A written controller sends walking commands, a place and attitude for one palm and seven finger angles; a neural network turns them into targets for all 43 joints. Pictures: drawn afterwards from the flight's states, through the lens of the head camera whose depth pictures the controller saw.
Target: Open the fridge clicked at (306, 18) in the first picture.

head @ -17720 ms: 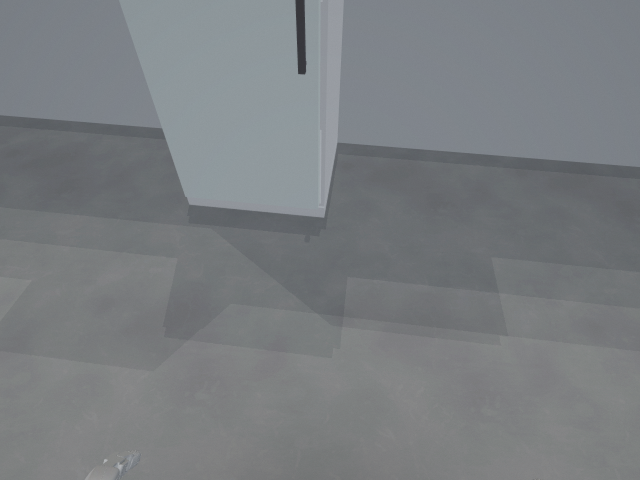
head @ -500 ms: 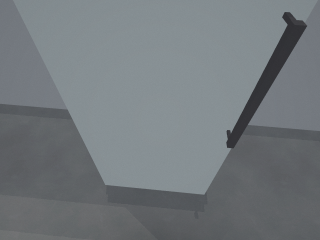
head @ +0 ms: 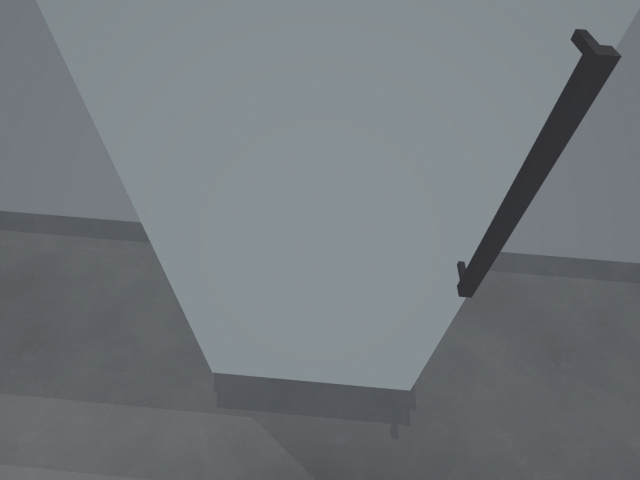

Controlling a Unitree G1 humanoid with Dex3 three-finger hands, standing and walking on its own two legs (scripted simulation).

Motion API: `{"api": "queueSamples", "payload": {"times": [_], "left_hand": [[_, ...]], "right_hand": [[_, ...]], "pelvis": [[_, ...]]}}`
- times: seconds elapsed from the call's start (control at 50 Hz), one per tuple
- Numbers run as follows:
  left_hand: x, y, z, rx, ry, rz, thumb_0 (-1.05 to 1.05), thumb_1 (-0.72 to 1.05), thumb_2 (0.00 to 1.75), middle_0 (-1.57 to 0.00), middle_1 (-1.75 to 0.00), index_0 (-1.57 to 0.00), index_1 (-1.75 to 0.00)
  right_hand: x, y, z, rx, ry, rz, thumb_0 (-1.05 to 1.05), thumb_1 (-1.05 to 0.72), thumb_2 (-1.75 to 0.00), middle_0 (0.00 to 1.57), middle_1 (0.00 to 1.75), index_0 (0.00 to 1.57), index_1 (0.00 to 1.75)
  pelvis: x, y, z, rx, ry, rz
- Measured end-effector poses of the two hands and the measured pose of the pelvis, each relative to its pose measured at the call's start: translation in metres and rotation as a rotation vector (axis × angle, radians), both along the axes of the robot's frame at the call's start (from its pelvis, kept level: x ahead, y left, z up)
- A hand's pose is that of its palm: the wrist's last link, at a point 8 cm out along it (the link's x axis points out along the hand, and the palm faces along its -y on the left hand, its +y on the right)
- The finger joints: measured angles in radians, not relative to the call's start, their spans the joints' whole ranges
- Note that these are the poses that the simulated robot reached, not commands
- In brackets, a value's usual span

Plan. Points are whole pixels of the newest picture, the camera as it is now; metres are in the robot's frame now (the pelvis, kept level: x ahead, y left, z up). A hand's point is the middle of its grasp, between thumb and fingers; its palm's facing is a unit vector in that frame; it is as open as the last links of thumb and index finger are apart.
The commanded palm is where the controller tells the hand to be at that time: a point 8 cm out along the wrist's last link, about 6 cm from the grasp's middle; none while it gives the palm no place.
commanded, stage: raise the hand to about handle height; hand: right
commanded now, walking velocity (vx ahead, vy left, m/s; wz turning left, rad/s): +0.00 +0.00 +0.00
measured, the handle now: (508, 196) +0.45 -0.22 +0.13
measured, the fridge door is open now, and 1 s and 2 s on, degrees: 0 0 0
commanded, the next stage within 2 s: none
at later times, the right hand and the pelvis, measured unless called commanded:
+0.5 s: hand out of the picture +0.11 -0.20 -0.05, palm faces +0.14 +0.99 +0.01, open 8.9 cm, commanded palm +0.12 -0.26 -0.01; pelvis -0.05 +0.00 -0.06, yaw -2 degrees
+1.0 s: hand (593, 446) +0.17 -0.27 +0.04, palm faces +0.13 +0.99 -0.08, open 11.9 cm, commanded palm +0.14 -0.31 +0.05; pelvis -0.05 -0.03 -0.04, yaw -2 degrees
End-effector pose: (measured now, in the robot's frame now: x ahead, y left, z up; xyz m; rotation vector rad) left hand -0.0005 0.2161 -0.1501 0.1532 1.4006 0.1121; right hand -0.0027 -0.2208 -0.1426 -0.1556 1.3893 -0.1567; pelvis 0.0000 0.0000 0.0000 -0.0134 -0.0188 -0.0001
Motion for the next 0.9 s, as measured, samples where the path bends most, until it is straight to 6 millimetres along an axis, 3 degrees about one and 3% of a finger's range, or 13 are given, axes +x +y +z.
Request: {"api": "queueSamples", "payload": {"times": [0.06,0.14,0.22,0.28,0.32,0.38,0.44,0.48,0.58,0.64,0.7,0.78,0.9], "left_hand": [[0.002,0.004,0.001,0.009,-0.029,0.007,0.01,0.92,0.89,-0.2,-0.3,-0.2,-0.3],[0.035,0.018,0.012,0.063,-0.3,-0.002,0.02,0.92,0.89,-0.2,-0.3,-0.2,-0.3],[0.085,0.032,0.027,0.093,-0.571,-0.024,0.02,0.92,0.89,-0.2,-0.3,-0.2,-0.3],[0.12,0.038,0.046,0.11,-0.746,-0.053,0.02,0.92,0.89,-0.2,-0.3,-0.2,-0.3],[0.139,0.041,0.059,0.118,-0.833,-0.083,0.02,0.91,0.89,-0.2,-0.3,-0.2,-0.3],[0.159,0.043,0.074,0.136,-0.923,-0.14,0.01,0.91,0.89,-0.2,-0.3,-0.2,-0.3],[0.173,0.039,0.08,0.151,-0.963,-0.187,0.01,0.91,0.89,-0.2,-0.3,-0.19,-0.3],[0.178,0.032,0.079,0.149,-0.973,-0.21,0.01,0.91,0.89,-0.2,-0.3,-0.19,-0.3],[0.172,0.003,0.057,0.099,-0.932,-0.266,0.01,0.91,0.89,-0.19,-0.3,-0.19,-0.3],[0.157,-0.016,0.038,0.047,-0.878,-0.269,0.01,0.91,0.89,-0.2,-0.3,-0.2,-0.3],[0.134,-0.029,0.025,0.007,-0.815,-0.223,0.01,0.9,0.89,-0.2,-0.3,-0.2,-0.3],[0.104,-0.032,0.022,0.002,-0.747,-0.127,0.02,0.9,0.89,-0.2,-0.3,-0.2,-0.3],[0.084,-0.018,0.031,0.064,-0.703,-0.092,0.02,0.9,0.89,-0.2,-0.3,-0.2,-0.3]], "right_hand": [[0.004,-0.002,0.005,-0.014,-0.044,-0.047,0.01,-0.92,-0.89,0.21,0.3,0.2,0.3],[0.075,-0.025,0.071,-0.12,-0.554,-0.104,0.03,-0.93,-0.89,0.21,0.31,0.21,0.32],[0.146,-0.025,0.143,-0.113,-1.039,-0.04,0.03,-0.87,-0.86,0.21,0.34,0.2,0.35],[0.171,-0.014,0.166,-0.012,-1.313,0.036,0.02,-0.81,-0.84,0.21,0.38,0.21,0.38],[0.169,-0.006,0.162,0.079,-1.412,0.092,0.01,-0.77,-0.83,0.21,0.4,0.21,0.41],[0.146,-0.003,0.134,0.166,-1.391,0.146,0.0,-0.7,-0.8,0.22,0.44,0.22,0.45],[0.113,-0.013,0.104,0.171,-1.273,0.097,0.0,-0.62,-0.77,0.23,0.49,0.23,0.49],[0.094,-0.025,0.097,0.118,-1.237,0.039,0.01,-0.57,-0.75,0.23,0.52,0.23,0.52],[0.086,-0.048,0.131,-0.029,-1.412,0.02,0.01,-0.45,-0.7,0.24,0.59,0.23,0.6],[0.107,-0.046,0.154,0.002,-1.52,0.129,0.01,-0.38,-0.67,0.24,0.64,0.24,0.64],[0.136,-0.042,0.161,0.091,-1.479,0.246,0.01,-0.31,-0.64,0.24,0.68,0.24,0.69],[0.157,-0.049,0.153,0.179,-1.308,0.222,0.01,-0.22,-0.6,0.25,0.74,0.25,0.75],[0.149,-0.082,0.174,0.045,-1.346,0.079,0.0,-0.08,-0.54,0.27,0.83,0.26,0.84]], "pelvis": [[-0.003,0.0,-0.001,0.01,0.005,0.001],[-0.007,-0.002,-0.004,0.004,0.003,-0.016],[-0.019,-0.004,-0.012,0.004,0.032,-0.041],[-0.029,0.0,-0.024,-0.003,0.086,-0.026],[-0.035,0.003,-0.033,-0.006,0.109,-0.016],[-0.043,0.005,-0.047,-0.005,0.13,-0.016],[-0.047,0.005,-0.056,0.004,0.139,-0.026],[-0.049,0.004,-0.06,0.016,0.139,-0.035],[-0.055,0.0,-0.068,0.051,0.138,-0.063],[-0.06,-0.004,-0.069,0.067,0.133,-0.072],[-0.062,-0.008,-0.065,0.068,0.132,-0.064],[-0.059,-0.015,-0.054,0.053,0.131,-0.039],[-0.049,-0.024,-0.044,0.046,0.118,-0.021]]}}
